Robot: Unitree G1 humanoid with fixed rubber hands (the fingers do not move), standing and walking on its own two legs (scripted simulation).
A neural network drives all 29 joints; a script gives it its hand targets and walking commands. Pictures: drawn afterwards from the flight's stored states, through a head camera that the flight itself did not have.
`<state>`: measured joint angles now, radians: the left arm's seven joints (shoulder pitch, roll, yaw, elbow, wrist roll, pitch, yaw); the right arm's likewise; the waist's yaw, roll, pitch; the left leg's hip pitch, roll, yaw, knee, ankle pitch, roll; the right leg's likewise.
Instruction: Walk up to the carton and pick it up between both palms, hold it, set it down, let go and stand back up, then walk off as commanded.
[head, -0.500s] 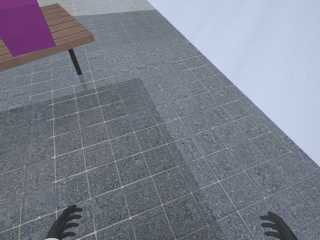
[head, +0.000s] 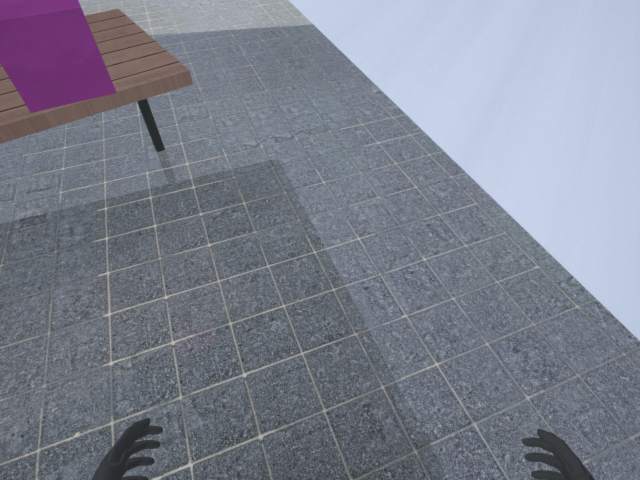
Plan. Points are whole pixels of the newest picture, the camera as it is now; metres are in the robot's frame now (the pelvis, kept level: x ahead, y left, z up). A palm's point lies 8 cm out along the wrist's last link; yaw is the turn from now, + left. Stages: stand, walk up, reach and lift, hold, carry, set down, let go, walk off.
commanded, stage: stand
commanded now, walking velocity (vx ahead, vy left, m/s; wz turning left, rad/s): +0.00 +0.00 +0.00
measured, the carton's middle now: (50, 44) +1.21 +0.81 +0.02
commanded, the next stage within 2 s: walk up in 0.34 s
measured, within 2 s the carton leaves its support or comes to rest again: neither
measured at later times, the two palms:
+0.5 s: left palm out of the picture +0.12 +0.30 -0.08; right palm out of the picture +0.12 -0.28 -0.07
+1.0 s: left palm out of the picture +0.09 +0.45 -0.06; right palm (520, 447) +0.18 -0.23 -0.07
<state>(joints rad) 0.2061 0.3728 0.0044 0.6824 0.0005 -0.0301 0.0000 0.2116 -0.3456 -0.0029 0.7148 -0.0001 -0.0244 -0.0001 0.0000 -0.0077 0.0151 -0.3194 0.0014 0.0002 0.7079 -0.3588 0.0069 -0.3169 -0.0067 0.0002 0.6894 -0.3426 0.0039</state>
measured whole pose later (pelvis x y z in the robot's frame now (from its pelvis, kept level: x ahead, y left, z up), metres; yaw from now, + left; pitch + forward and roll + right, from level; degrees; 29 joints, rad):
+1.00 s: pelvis +0.06 +0.08 +0.01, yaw +15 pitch +0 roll -1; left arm 0.24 0.51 0.10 0.73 0.00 -0.07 -0.01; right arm 0.38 -0.43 -0.08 0.77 0.00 -0.01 0.09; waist -0.01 -0.02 0.02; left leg -0.33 -0.02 -0.09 0.66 -0.32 0.02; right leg -0.51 -0.04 -0.03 0.92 -0.47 -0.02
